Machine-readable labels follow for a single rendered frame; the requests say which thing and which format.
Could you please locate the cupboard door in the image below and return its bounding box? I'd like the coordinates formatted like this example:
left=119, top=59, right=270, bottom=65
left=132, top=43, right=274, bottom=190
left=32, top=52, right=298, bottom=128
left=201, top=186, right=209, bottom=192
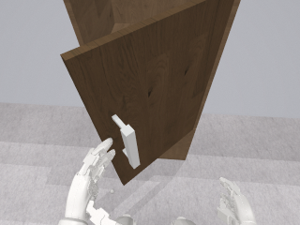
left=60, top=0, right=234, bottom=185

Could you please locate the robot right hand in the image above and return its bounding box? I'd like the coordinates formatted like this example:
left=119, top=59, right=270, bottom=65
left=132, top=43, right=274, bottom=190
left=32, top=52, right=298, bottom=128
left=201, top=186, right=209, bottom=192
left=217, top=177, right=257, bottom=225

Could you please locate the handle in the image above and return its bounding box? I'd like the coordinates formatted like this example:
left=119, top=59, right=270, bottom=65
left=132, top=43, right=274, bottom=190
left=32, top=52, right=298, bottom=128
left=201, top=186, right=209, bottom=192
left=112, top=114, right=141, bottom=169

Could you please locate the left robot thigh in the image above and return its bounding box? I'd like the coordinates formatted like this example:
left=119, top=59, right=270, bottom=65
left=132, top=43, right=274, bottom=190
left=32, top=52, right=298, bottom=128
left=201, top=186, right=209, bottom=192
left=114, top=216, right=137, bottom=225

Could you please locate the robot left hand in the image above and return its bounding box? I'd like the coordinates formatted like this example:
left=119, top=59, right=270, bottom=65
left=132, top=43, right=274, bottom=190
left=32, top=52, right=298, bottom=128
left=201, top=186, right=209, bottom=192
left=65, top=138, right=124, bottom=225

